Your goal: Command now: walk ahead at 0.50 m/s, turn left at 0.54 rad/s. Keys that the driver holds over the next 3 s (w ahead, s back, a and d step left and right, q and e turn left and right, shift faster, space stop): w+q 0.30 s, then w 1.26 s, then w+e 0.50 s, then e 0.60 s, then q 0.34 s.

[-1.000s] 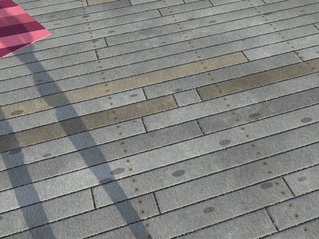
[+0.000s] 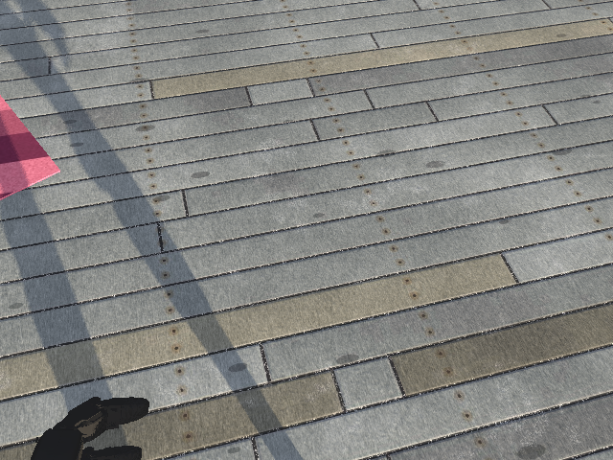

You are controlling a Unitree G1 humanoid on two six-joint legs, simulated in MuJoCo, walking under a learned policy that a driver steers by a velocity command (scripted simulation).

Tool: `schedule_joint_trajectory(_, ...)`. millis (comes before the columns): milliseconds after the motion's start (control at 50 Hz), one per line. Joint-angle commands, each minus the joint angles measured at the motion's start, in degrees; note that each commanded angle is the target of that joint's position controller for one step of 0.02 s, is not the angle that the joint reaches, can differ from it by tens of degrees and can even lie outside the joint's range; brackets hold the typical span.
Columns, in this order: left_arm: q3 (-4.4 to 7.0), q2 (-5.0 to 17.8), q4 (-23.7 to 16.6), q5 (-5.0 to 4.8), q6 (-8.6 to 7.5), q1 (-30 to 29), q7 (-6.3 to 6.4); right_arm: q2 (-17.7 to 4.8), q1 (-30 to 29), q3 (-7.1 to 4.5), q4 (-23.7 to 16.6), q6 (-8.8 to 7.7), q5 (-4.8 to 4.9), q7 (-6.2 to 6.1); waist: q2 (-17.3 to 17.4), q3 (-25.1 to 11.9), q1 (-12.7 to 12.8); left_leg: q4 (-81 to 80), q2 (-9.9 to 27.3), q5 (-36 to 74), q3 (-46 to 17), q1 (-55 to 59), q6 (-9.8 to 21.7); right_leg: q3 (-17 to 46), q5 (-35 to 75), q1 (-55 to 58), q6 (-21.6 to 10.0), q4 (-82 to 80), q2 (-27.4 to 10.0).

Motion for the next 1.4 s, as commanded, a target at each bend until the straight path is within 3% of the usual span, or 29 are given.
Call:
schedule_joint_trajectory(20,2.60,7.36,-4.11,-0.49,-1.78,-0.60,-0.16,-8.85,-0.67,-2.38,-3.49,0.06,-0.05,-0.53,8.61,-1.98,4.06,0.75,13.82,17.73,-13.72,-1.94,6.01,-1.48,-3.50,10.04,-2.10,-3.41,1.53)
schedule_joint_trajectory(40,3.40,8.76,-2.92,-0.18,-2.01,4.48,0.18,-7.67,-1.72,-2.00,-4.15,0.04,-0.21,-0.40,8.43,-4.73,6.87,5.60,11.60,20.70,-12.49,-3.33,4.49,-1.82,-2.89,18.08,-3.92,-5.42,0.63)
schedule_joint_trajectory(60,4.27,11.35,-2.07,0.80,-2.17,12.69,0.69,-4.89,-2.88,-0.96,-5.45,-0.26,-0.88,-0.10,5.32,-11.90,10.90,18.43,8.81,17.73,-8.82,-9.17,2.58,4.23,-3.97,32.15,-7.62,-3.13,-6.91)
schedule_joint_trajectory(80,5.57,16.18,-0.54,1.65,-1.38,19.99,0.97,-1.18,4.34,0.26,-6.66,-0.84,0.09,-0.14,-9.36,-21.03,9.88,37.24,0.74,-1.85,-0.19,-28.10,-1.61,25.70,-11.82,53.53,-16.70,-4.18,-20.14)
schedule_joint_trajectory(100,4.96,12.94,0.22,0.22,-0.79,20.89,0.56,-4.63,5.45,0.11,-6.79,-1.05,0.49,-0.17,-15.08,-20.49,9.65,47.25,3.63,-15.57,0.96,-37.82,-2.41,38.89,-23.65,53.81,-18.58,-8.63,-24.73)
schedule_joint_trajectory(120,3.80,8.81,-0.48,-0.05,-0.46,17.95,0.67,-8.88,1.17,-1.12,-6.54,-0.77,0.55,-0.10,-7.96,-11.85,10.52,51.19,6.46,-11.00,0.59,-40.85,-2.86,31.94,-27.27,46.37,-16.08,-10.20,-22.21)
schedule_joint_trajectory(140,3.20,7.36,-0.80,0.29,0.01,15.19,0.75,-9.06,-2.69,-1.31,-7.24,-0.37,0.00,-0.10,-3.62,-6.54,10.01,51.36,8.37,-6.57,2.86,-40.02,-3.30,23.78,-22.48,39.08,-14.01,-11.12,-19.55)
schedule_joint_trajectory(180,2.34,5.31,0.06,0.76,0.16,11.68,0.64,-7.53,-5.18,-1.64,-8.37,0.03,-0.54,0.36,-3.81,-0.94,7.42,47.04,11.50,-1.55,3.76,-36.93,-3.59,13.63,-13.13,28.51,-12.59,-14.61,-15.23)
schedule_joint_trajectory(380,3.48,9.48,5.30,-0.04,-0.18,13.92,0.36,-1.85,-14.60,0.25,-11.70,-0.16,-0.63,2.20,-1.46,1.18,8.58,22.83,12.09,18.29,7.95,-32.99,-4.00,-6.94,3.48,25.82,-12.81,-19.82,-12.38)
schedule_joint_trajectory(480,3.93,12.05,8.86,-1.68,1.30,18.81,0.23,-2.57,-22.14,0.49,-14.91,-0.84,-0.42,3.46,-2.27,3.44,9.95,12.62,10.09,14.05,11.28,-31.35,-1.54,-7.64,6.81,32.87,-12.00,-17.69,-15.54)
schedule_joint_trajectory(520,4.11,13.29,9.75,-2.04,2.02,18.69,0.46,-4.32,-19.85,-0.28,-14.93,-0.90,-0.78,3.55,-3.96,1.32,7.32,9.84,7.72,9.51,13.37,-25.43,0.51,-8.69,20.79,35.43,-10.84,-12.23,-15.95)
schedule_joint_trajectory(560,3.35,12.33,10.14,-1.81,2.43,18.53,0.98,-9.01,-5.24,-2.90,-10.62,-0.70,-1.13,2.78,-3.20,-7.94,-0.63,6.57,4.83,14.42,14.94,-1.58,3.53,-13.37,30.37,28.82,-7.64,5.88,-12.12)
schedule_joint_trajectory(580,1.86,8.64,8.06,-0.17,1.89,19.08,1.06,-14.15,3.92,-4.35,-9.12,-0.23,-1.74,1.71,4.47,-16.08,-3.32,8.50,16.90,15.74,-1.52,18.65,8.30,-15.09,11.31,11.60,-4.61,25.40,-8.23)
schedule_joint_trajectory(600,-0.07,3.55,7.64,0.28,0.62,24.27,0.35,-16.89,4.03,-4.23,-8.88,-0.31,-1.35,1.76,16.03,-23.77,0.92,1.03,28.74,8.39,-27.99,29.16,16.39,-8.10,-33.92,-4.57,-2.46,41.65,0.85)
schedule_joint_trajectory(620,1.52,9.34,7.89,-1.55,-0.17,19.40,-0.13,-11.53,3.82,-2.79,-9.01,-0.65,-1.21,2.01,9.62,-21.63,-1.69,-1.66,27.67,4.93,-27.31,27.04,14.68,-1.38,-33.98,-10.25,-3.06,46.91,-1.66)
schedule_joint_trajectory(640,1.77,10.24,6.00,-2.61,-0.62,14.60,-0.29,-10.03,0.72,-2.15,-8.73,-0.99,-1.19,2.09,8.73,-12.80,-0.99,-2.63,25.45,9.10,-18.03,19.48,12.53,-2.78,-29.34,-13.44,-3.66,46.50,-3.89)
schedule_joint_trajectory(700,1.81,8.39,6.55,-0.72,0.25,14.69,0.24,-5.92,-7.24,-0.93,-9.08,-1.66,-2.07,2.36,6.05,-4.94,5.13,-8.03,20.21,18.92,-6.16,0.62,10.61,-2.88,-18.83,-5.61,-3.13,38.88,-8.29)
schedule_joint_trajectory(760,1.37,6.04,6.82,-0.43,1.86,15.12,0.32,-6.47,-8.12,-1.26,-7.78,-2.83,-1.59,2.23,5.74,-2.77,7.07,-12.45,19.75,21.54,-1.53,-5.02,11.87,-3.22,-15.32,-4.01,-1.25,33.49,-8.63)
schedule_joint_trajectory(880,0.30,3.94,3.98,-0.23,1.46,3.74,-0.48,-8.64,-4.37,-1.79,-4.46,-2.70,-1.29,1.01,4.44,1.14,3.71,-14.68,16.81,19.66,6.53,-4.99,8.60,-4.75,3.57,-3.82,-0.89,11.81,-6.34)
schedule_joint_trajectory(980,0.35,5.33,1.37,-0.72,0.95,-2.53,-1.80,-10.09,-0.18,-2.32,-0.99,-1.92,-0.39,0.72,4.94,3.01,1.96,-11.91,20.29,17.42,5.52,2.36,7.16,-4.49,2.49,-3.83,-3.10,3.39,-4.46)
schedule_joint_trajectory(1040,1.04,7.11,1.72,-0.50,0.61,0.69,-2.15,-10.83,-0.86,-2.64,0.02,-1.05,-0.27,0.30,6.12,1.01,4.52,-6.27,21.26,27.23,5.32,6.60,5.33,-6.10,-3.77,1.61,-5.48,0.98,-2.63)
schedule_joint_trajectory(1080,3.33,11.41,5.78,-0.14,0.60,15.01,-1.38,-8.63,-1.07,-1.63,-0.16,-0.43,-0.90,-0.05,4.21,-8.73,11.13,12.38,15.85,36.83,9.83,1.68,2.16,-7.04,-2.74,22.89,-8.75,1.04,-1.81)
schedule_joint_trajectory(1100,4.63,17.35,6.63,0.98,0.75,22.23,-0.95,-3.72,4.27,0.11,-2.07,-1.04,-1.69,0.06,-6.68,-18.47,10.71,34.62,9.21,18.56,12.94,-17.31,-1.73,13.90,-5.70,44.99,-16.16,1.24,-16.00)
schedule_joint_trajectory(1120,4.35,15.89,7.68,-0.26,1.09,24.70,-1.29,-2.03,5.72,0.78,-1.43,-2.13,-1.28,0.27,-16.40,-23.41,10.92,47.85,2.44,-13.84,8.09,-31.37,-3.59,35.66,-17.49,53.22,-21.90,-9.04,-21.82)
schedule_joint_trajectory(1140,3.03,12.18,7.06,-0.92,1.03,21.92,-1.31,-7.77,1.47,-0.59,-2.03,-3.07,0.01,0.73,-10.35,-16.71,11.80,53.24,6.15,-13.11,3.86,-38.02,-2.67,32.25,-25.04,49.09,-19.22,-11.14,-20.62)
schedule_joint_trajectory(1160,2.51,10.33,6.32,-0.56,1.12,18.45,-1.07,-8.42,-3.42,-0.67,-3.39,-3.55,0.74,0.92,-6.78,-10.44,11.10,52.41,9.12,-8.30,5.53,-39.61,-1.75,24.50,-24.21,41.86,-16.96,-11.78,-18.66)
schedule_joint_trajectory(1200,1.50,7.30,5.53,0.60,0.93,12.61,-1.11,-7.61,-6.46,-0.95,-3.79,-3.11,-0.74,0.51,-2.82,-3.48,7.76,45.15,13.39,-0.33,6.66,-35.22,-1.71,14.86,-14.45,28.18,-15.30,-15.02,-14.63)
schedule_joint_trajectory(1280,1.71,7.95,6.58,0.39,-0.08,11.88,-0.94,-4.63,-4.76,-0.60,-3.02,-1.27,-1.16,0.27,-3.21,-1.93,4.94,38.59,14.72,5.21,7.41,-30.98,-3.56,6.87,-3.55,21.32,-16.54,-19.79,-12.65)
schedule_joint_trajectory(1400,2.14,9.74,9.16,-0.32,0.63,16.03,0.33,-2.34,-15.64,0.25,-5.46,-1.95,-1.31,0.93,-1.81,0.89,8.15,18.38,13.33,22.51,9.59,-32.17,-4.86,-1.59,1.84,23.91,-14.10,-21.49,-9.81)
